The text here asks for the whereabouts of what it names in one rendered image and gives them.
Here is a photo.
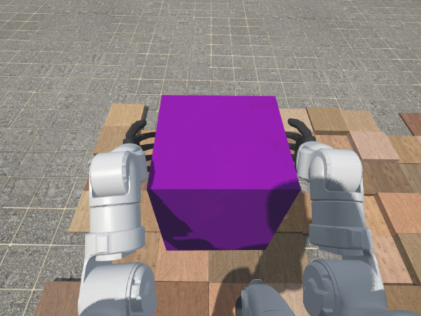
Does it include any right robot hand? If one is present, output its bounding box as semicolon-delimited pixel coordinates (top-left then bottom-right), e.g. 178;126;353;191
285;118;316;172

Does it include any carton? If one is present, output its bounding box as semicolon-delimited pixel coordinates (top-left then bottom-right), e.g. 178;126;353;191
147;95;301;251

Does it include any left robot hand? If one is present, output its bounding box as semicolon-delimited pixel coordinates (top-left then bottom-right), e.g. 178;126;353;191
123;120;156;172

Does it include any robot left forearm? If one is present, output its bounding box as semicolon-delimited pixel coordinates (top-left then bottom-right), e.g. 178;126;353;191
78;144;148;315

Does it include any robot right upper arm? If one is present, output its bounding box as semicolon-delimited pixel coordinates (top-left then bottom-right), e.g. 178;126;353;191
303;259;421;316

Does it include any right robot thigh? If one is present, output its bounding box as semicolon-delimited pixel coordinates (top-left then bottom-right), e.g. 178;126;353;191
241;284;295;316

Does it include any robot left upper arm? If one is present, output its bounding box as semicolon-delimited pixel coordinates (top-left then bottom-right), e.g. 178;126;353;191
79;262;157;316

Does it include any robot right forearm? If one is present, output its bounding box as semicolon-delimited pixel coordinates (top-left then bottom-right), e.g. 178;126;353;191
296;141;387;305

